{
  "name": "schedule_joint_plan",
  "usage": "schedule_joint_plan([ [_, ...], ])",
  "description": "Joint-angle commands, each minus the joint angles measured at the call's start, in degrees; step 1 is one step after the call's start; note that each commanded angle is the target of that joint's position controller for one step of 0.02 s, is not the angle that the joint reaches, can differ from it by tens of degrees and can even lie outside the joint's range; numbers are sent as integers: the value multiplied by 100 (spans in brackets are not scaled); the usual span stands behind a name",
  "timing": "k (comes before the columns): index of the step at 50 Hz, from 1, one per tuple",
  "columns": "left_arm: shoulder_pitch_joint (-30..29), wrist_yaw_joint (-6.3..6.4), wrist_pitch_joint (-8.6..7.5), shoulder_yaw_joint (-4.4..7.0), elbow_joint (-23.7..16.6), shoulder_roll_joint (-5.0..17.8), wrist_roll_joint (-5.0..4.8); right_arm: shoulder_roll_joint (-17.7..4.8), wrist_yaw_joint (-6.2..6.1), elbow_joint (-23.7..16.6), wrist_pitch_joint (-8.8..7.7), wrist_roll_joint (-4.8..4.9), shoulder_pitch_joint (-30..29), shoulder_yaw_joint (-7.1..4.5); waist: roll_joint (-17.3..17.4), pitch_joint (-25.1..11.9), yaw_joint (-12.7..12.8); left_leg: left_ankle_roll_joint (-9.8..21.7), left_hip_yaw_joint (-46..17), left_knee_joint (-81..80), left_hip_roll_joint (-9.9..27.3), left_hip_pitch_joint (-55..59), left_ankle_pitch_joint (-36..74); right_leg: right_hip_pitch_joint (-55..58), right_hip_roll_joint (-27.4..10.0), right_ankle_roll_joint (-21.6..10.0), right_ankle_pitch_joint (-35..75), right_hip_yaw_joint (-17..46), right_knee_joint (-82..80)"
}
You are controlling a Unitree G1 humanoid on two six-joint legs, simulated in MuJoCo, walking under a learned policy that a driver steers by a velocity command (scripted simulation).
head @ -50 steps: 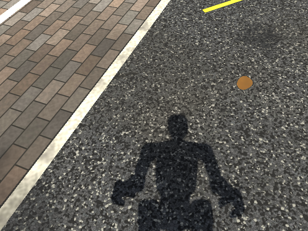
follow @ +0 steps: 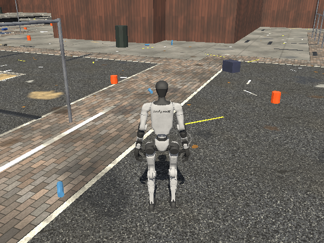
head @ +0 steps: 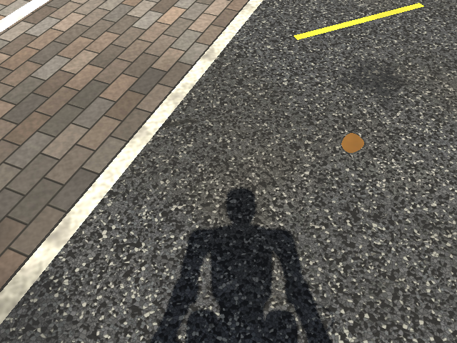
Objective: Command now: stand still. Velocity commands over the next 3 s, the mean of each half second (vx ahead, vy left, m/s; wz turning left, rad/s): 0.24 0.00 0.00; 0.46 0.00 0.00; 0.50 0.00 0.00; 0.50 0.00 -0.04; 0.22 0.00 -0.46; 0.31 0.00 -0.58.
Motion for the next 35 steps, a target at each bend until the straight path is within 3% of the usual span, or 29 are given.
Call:
schedule_joint_plan([
  [1,301,24,-28,75,-38,497,0,-502,-21,-38,-26,-2,335,-76,26,185,1,150,-498,-394,645,-429,771,107,-524,-172,548,463,-295],
  [3,324,30,-30,74,-15,471,0,-472,-25,-23,-26,-2,372,-76,23,191,-1,148,-490,-383,644,-431,777,101,-523,-175,554,462,-290],
  [4,364,28,-27,66,6,435,8,-440,-24,-3,-24,-12,436,-70,32,72,-10,165,-485,-450,603,-403,283,142,-470,-183,106,440,-317],
  [7,301,-8,18,150,-104,544,58,-693,-5,-66,44,-35,542,-205,257,391,-71,478,-726,-451,513,-783,-2248,-440,-93,-368,-2033,251,169],
  [8,194,-36,19,156,-187,510,86,-707,9,-90,58,-44,657,-235,319,658,-147,628,-1002,-565,642,-868,-2881,-879,-25,-416,-2402,247,384],
  [10,-50,-97,-67,105,-394,212,142,-805,6,-29,30,-46,1083,-317,808,869,-317,1011,-1980,-1072,1284,-514,-3464,-1597,157,-372,-1868,-171,1272],
  [11,-146,-121,-138,97,-493,171,189,-876,5,-20,1,-57,1141,-374,941,947,-336,1200,-2374,-1270,1660,-419,-3321,-1784,46,-350,-1385,-385,1642],
  [13,-256,-174,-280,159,-655,343,158,-904,38,-103,-80,-85,1042,-433,768,891,-268,1284,-2384,-1316,1792,-416,-2709,-1808,-148,-374,-1380,-338,1818],
  [15,158,-228,-393,182,-631,272,84,-898,63,-209,-146,-43,736,-469,747,862,57,1120,-1852,-991,1550,-907,-2222,-904,-120,-452,-1164,-483,1002],
  [16,725,-221,-434,207,-436,215,25,-803,74,-308,-170,-5,465,-462,616,797,351,930,-1426,-648,1225,-1526,-1940,172,74,-469,-878,-585,414],
  [17,1377,-183,-466,277,-210,335,22,-649,87,-438,-225,-22,249,-430,214,684,600,734,-960,69,858,-2214,-1531,1246,-47,-483,-832,-185,8],
  [18,2158,-129,-505,437,-69,914,85,-214,147,-662,-306,20,45,-309,-1188,368,886,418,99,1957,63,-3094,-1192,2073,-1309,-788,-2228,1922,-1058],
  [19,2697,-144,-442,538,142,1241,31,-431,195,-833,-353,-135,-13,-361,-1549,327,832,352,461,3272,-94,-3712,-1716,2107,-2218,-1161,-2630,3506,-1535],
  [20,2098,-142,-421,449,-25,871,49,-595,247,-806,-363,-245,-74,-404,-584,717,460,407,218,3993,310,-3812,-1329,1582,-2164,-1165,-2599,3218,-1461],
  [21,1583,-165,-460,407,-234,721,60,-403,304,-773,-399,-207,-51,-366,-235,863,253,401,157,4161,506,-3736,-780,1173,-1960,-1115,-2110,2702,-1491],
  [22,1273,-169,-507,380,-358,647,65,-314,350,-751,-436,-157,-18,-351,-157,811,98,358,174,4122,645,-3561,-361,1013,-1725,-1034,-1500,2193,-1579],
  [24,1263,-151,-599,296,-342,443,48,-380,411,-759,-399,-184,-34,-389,-270,628,-5,234,369,3998,703,-3410,46,1068,-1373,-922,-101,1386,-1580],
  [27,1782,-128,-652,228,-134,364,25,-358,419,-917,-300,-160,-343,-408,-418,441,10,129,698,3893,585,-3612,238,1387,-1181,-864,2162,673,-1292],
  [32,1898,-75,-660,142,-107,350,40,-147,426,-1489,-257,-74,-1711,-274,-527,712,196,94,1168,2157,317,-3155,773,946,-945,-796,3201,169,-1387],
  [35,1890,-43,-693,157,-66,521,49,-269,376,-1612,-251,-35,-1784,-273,-641,610,99,336,1329,1391,90,-2315,862,1045,-1096,-765,4405,56,-1170],
])
Next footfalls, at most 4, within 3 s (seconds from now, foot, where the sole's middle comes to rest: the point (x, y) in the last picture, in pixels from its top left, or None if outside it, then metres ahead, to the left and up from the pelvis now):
0.80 left None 0.43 0.02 -0.78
1.34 right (283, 273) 0.75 -0.14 -0.78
1.88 left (230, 199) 1.05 0.04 -0.78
2.38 right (273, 165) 1.22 -0.14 -0.78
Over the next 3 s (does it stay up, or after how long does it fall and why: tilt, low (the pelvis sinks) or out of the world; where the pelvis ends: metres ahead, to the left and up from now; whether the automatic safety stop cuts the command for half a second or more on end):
stays up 1.20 -0.05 0.00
